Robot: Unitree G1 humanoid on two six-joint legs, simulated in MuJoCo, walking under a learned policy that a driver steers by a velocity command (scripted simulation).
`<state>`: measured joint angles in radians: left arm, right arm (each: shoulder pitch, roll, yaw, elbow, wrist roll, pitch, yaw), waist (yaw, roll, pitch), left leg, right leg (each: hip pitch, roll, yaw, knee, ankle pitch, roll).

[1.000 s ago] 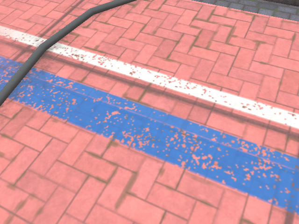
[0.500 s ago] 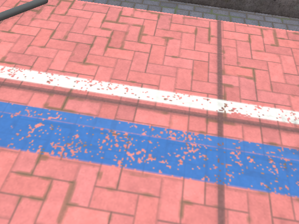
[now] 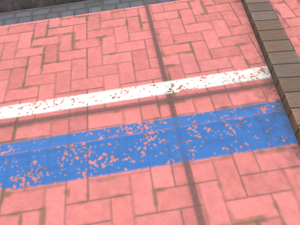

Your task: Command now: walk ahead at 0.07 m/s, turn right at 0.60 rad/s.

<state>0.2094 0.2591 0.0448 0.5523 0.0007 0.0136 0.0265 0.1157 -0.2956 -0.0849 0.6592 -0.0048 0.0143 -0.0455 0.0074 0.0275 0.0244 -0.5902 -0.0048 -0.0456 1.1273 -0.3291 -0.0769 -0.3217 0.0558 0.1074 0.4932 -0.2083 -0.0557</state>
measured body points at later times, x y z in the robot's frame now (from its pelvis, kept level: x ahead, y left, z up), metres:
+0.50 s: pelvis +0.12 +0.04 +0.00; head +0.12 +0.05 +0.45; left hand +0.36 +0.22 -0.10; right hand +0.11 -0.19 -0.12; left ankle +0.02 +0.17 -0.74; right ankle +0.15 -0.11 -0.64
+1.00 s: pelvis +0.37 -0.07 +0.00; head +0.39 -0.09 +0.45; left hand +0.59 +0.11 -0.11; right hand +0.39 -0.40 -0.07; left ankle +0.58 +0.03 -0.66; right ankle +0.34 -0.13 -0.74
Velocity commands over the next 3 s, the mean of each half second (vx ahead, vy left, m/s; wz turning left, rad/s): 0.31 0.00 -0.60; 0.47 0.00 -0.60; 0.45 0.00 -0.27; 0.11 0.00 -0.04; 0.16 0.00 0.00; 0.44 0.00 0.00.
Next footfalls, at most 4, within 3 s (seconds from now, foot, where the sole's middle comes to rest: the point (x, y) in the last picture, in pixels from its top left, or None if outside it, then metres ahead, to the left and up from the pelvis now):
0.26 left None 0.06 0.16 -0.78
0.72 right None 0.37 -0.15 -0.78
1.20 left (192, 174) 0.70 -0.11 -0.78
1.66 right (253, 172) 0.70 -0.40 -0.78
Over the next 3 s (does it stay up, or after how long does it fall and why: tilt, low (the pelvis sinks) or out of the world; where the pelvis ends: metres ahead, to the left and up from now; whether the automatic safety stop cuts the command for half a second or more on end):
stays up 1.00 -0.42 -0.01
